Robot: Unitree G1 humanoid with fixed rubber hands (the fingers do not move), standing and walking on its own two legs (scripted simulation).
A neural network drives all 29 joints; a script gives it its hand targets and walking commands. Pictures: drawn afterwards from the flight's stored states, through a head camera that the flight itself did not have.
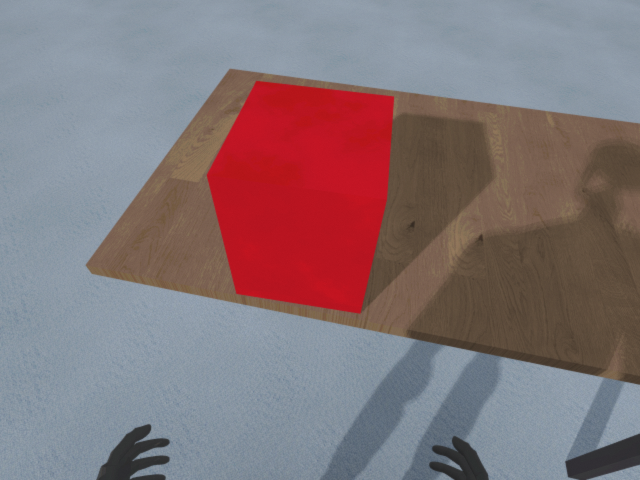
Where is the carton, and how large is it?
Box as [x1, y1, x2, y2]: [207, 81, 393, 313]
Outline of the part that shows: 256,81 207,174 236,293 359,313 386,201 393,96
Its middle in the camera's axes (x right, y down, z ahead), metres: -0.01 -0.05 +0.58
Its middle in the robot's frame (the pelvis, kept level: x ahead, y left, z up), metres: +0.49 +0.05 +0.05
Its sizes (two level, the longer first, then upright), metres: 0.210 0.200 0.250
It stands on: a table, 0.71 m high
